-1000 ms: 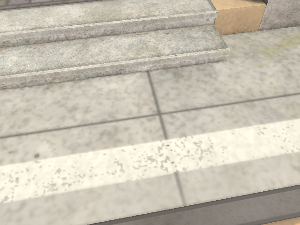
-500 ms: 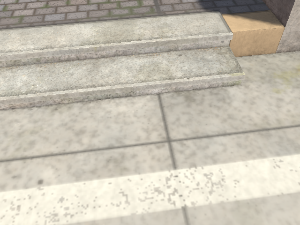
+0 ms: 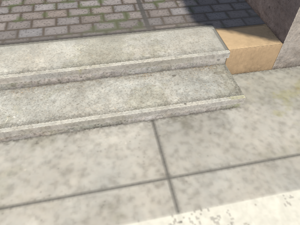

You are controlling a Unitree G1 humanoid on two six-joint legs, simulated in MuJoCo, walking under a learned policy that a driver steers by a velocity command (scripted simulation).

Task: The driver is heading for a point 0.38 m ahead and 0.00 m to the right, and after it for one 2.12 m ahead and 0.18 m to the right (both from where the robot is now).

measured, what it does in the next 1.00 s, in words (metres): walks ahead: right foot, then left foot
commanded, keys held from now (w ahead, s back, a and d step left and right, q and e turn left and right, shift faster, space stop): no key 1.00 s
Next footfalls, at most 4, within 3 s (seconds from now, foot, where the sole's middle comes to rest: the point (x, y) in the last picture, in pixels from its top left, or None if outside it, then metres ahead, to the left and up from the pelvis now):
0.24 right None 0.28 -0.14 -0.78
0.52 left None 0.20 0.11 -0.78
2.08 left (128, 189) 0.69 0.09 -0.78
2.62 right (171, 141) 0.96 -0.14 -0.78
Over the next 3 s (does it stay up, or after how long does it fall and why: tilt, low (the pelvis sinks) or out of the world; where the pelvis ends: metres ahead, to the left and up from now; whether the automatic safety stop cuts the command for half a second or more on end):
stays up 1.01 -0.04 0.00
